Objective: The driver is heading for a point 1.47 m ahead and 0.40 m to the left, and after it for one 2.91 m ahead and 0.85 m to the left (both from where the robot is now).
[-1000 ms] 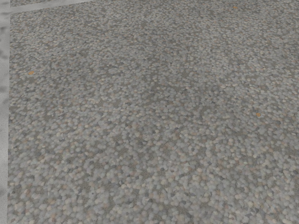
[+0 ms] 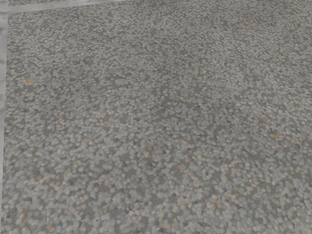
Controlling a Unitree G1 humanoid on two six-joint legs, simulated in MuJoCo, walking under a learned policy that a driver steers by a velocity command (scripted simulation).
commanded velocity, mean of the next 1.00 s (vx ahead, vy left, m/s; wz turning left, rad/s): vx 0.47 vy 0.00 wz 0.04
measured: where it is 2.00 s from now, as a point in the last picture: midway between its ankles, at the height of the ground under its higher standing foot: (132, 139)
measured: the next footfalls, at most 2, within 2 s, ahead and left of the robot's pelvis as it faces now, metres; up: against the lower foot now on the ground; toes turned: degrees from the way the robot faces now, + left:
right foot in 0.36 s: +0.35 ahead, -0.06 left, +0.00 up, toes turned -3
left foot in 0.92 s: +0.67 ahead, +0.10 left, +0.00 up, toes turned +6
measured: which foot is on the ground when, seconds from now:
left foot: down 0.00-0.38, up 0.40-0.90, down 0.92-1.00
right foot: up 0.00-0.34, down 0.36-0.92, up 0.94-1.00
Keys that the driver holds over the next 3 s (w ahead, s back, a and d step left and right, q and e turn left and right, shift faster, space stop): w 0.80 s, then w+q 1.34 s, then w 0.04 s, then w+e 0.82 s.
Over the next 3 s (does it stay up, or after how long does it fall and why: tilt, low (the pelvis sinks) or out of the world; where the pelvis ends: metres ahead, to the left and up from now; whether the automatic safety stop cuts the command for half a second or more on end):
stays up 1.47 0.50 0.00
